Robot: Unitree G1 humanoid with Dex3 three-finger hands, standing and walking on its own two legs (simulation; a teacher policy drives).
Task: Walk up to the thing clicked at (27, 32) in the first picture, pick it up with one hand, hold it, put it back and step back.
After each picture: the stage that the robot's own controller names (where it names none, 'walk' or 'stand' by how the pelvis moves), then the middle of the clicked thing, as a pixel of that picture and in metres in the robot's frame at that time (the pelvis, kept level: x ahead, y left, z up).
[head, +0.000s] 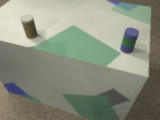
stand; (29, 27) +0.75 +0.31 -0.02
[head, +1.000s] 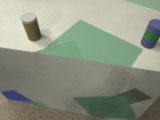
walk; (31, 27) +0.63 +0.24 +0.02
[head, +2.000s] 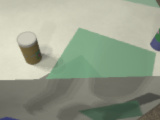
stand; (30, 49) +0.46 +0.21 +0.03
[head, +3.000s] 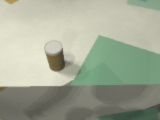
stand; (55, 56) +0.45 +0.14 +0.01
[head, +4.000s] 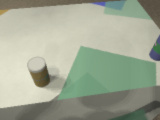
stand; (39, 72) +0.41 +0.18 -0.01
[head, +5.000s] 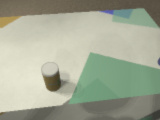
stand; (51, 77) +0.41 +0.14 -0.02
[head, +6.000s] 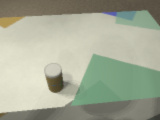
stand; (54, 78) +0.40 +0.13 -0.02
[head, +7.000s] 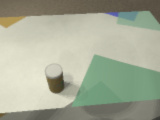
stand; (55, 79) +0.40 +0.13 -0.02
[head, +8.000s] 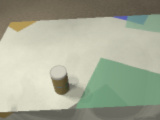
rise first; (60, 80) +0.40 +0.13 -0.02
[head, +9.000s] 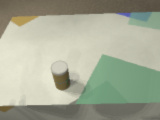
go down; (61, 76) +0.41 +0.13 -0.01
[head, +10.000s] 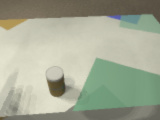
go down; (56, 82) +0.39 +0.12 -0.01
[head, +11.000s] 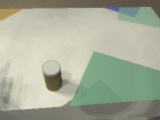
approach; (52, 76) +0.40 +0.12 -0.01
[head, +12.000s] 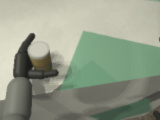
close; (41, 59) +0.43 +0.13 +0.04
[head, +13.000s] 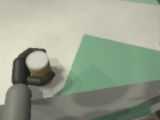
lift; (41, 69) +0.39 +0.13 +0.04
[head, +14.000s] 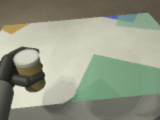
lift; (31, 71) +0.32 +0.17 +0.16
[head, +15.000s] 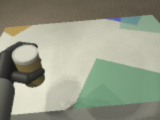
hold; (30, 67) +0.32 +0.17 +0.17
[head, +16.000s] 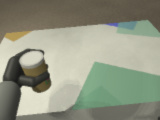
hold; (37, 72) +0.32 +0.15 +0.16
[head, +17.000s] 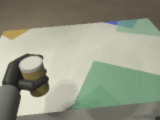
hold; (35, 77) +0.32 +0.16 +0.13
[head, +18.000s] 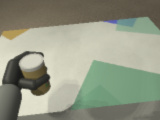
crouch; (36, 75) +0.32 +0.15 +0.14
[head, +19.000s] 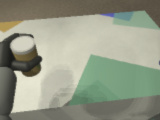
lower; (27, 57) +0.37 +0.18 +0.15
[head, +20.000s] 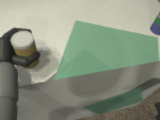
lower; (26, 50) +0.45 +0.15 +0.06
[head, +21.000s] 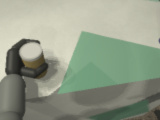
lower; (34, 61) +0.41 +0.14 +0.05
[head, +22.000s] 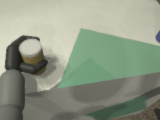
lower; (34, 58) +0.43 +0.14 +0.05
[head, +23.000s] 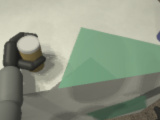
lower; (32, 55) +0.44 +0.15 +0.05
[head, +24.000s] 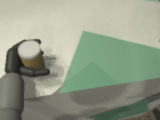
open; (33, 59) +0.42 +0.15 +0.04
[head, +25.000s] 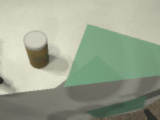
sink last; (37, 50) +0.43 +0.13 +0.05
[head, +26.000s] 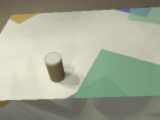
sink last; (55, 67) +0.44 +0.15 +0.02
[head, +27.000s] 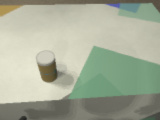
stand; (47, 67) +0.42 +0.15 +0.02
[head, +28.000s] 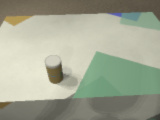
stand; (54, 69) +0.45 +0.14 -0.01
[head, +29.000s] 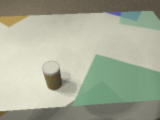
stand; (52, 76) +0.41 +0.14 -0.02
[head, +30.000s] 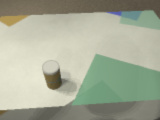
stand; (52, 75) +0.42 +0.14 -0.02
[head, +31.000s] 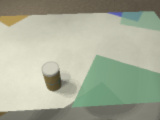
stand; (52, 76) +0.41 +0.14 -0.02
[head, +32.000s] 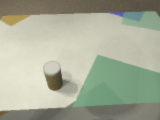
stand; (53, 76) +0.41 +0.14 -0.02
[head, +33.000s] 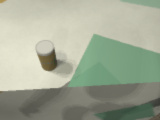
walk; (47, 56) +0.45 +0.16 -0.01
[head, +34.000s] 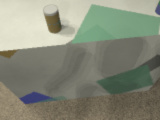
walk; (52, 19) +0.65 +0.18 +0.00
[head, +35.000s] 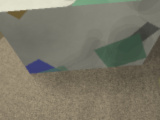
walk; out of the picture +0.90 +0.17 +0.00
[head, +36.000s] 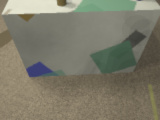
stand; out of the picture +1.03 +0.16 +0.00
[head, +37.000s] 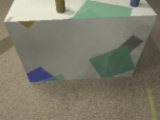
stand; (60, 3) +1.04 +0.17 -0.02
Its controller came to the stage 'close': yes
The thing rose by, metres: 0.20
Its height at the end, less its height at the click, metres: +0.00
